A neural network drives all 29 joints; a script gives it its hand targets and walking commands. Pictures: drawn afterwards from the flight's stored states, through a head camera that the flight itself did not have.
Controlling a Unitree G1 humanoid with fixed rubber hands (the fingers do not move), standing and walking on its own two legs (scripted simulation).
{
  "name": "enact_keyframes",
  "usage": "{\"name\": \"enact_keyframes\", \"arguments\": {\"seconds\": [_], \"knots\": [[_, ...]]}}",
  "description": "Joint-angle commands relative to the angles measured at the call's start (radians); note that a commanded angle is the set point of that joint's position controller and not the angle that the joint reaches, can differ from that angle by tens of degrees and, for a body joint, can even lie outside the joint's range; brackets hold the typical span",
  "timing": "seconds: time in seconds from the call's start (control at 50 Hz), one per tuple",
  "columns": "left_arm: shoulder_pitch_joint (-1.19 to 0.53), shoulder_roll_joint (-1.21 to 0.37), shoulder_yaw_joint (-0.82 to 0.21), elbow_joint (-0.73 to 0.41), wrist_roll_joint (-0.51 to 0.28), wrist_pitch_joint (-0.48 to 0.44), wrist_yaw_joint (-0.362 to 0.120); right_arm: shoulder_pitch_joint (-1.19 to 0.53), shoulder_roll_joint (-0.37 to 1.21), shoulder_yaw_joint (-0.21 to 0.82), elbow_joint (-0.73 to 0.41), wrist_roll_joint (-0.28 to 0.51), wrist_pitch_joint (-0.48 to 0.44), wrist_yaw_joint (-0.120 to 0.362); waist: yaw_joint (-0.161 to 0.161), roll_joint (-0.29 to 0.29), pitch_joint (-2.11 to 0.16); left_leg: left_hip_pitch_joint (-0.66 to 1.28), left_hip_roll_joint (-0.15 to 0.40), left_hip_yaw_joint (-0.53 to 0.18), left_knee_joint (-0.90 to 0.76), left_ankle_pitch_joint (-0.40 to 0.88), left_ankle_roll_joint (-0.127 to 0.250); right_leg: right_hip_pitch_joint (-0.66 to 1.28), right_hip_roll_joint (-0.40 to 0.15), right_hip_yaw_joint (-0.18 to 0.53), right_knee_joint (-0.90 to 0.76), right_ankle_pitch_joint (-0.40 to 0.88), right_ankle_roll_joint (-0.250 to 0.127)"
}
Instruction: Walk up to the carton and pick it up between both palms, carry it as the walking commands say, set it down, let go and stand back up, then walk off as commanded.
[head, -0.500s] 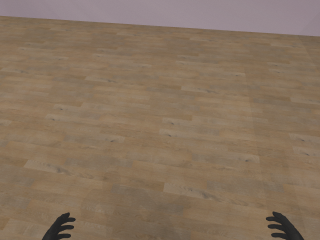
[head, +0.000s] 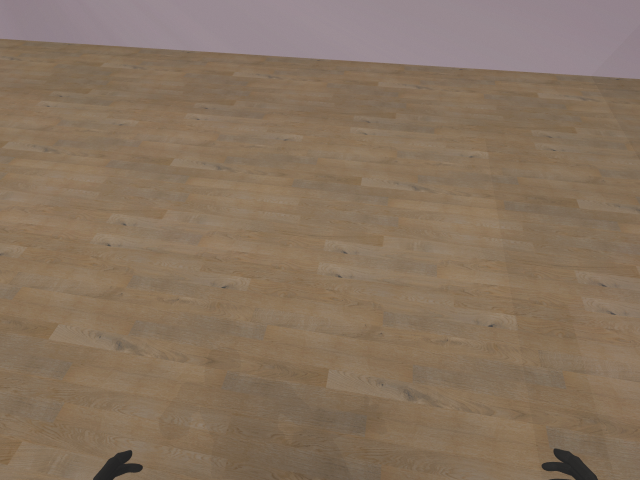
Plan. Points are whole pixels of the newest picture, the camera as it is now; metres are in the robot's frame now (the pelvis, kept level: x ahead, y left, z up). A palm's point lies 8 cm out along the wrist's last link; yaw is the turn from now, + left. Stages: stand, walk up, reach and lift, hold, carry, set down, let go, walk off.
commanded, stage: stand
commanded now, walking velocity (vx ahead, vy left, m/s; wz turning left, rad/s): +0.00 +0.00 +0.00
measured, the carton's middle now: out of the picture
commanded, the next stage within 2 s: walk up in 1.26 s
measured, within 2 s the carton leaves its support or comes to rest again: neither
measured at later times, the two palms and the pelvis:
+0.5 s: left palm out of the picture +0.11 +0.31 -0.10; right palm out of the picture +0.10 -0.31 -0.10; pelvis +0.00 +0.00 +0.00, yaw +0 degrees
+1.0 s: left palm out of the picture +0.11 +0.31 -0.10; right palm out of the picture +0.11 -0.31 -0.10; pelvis +0.01 +0.00 +0.00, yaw +0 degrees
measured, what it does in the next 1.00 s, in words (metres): stands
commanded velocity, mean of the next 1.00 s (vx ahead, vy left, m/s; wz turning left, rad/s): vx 0.00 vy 0.00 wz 0.00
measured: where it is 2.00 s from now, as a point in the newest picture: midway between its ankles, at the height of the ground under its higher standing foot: outside the picture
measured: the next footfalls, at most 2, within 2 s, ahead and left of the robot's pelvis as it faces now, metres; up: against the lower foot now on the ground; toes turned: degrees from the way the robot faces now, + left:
left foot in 1.92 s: -0.03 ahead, +0.08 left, +0.00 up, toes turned +23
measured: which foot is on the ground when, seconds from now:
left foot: down 0.00-1.00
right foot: down 0.00-1.00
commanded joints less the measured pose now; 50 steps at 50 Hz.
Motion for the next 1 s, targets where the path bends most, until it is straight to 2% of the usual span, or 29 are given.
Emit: {"name": "enact_keyframes", "arguments": {"seconds": [0.0, 0.98], "knots": [[-0.049, 0.172, 0.031, -0.035, -0.001, -0.009, 0.005, -0.047, -0.17, -0.031, -0.035, 0.0, -0.009, -0.005, 0.0, 0.0, -0.054, 0.008, 0.112, -0.097, -0.076, 0.079, 0.035, -0.001, -0.115, 0.101, -0.081, 0.079, -0.034], [-0.041, 0.177, 0.034, -0.009, -0.002, 0.001, 0.01, -0.039, -0.178, -0.035, -0.007, 0.002, 0.001, -0.01, -0.001, 0.0, -0.06, 0.047, 0.122, -0.093, -0.102, 0.151, 0.03, 0.038, -0.125, 0.095, -0.106, 0.154, -0.03]]}}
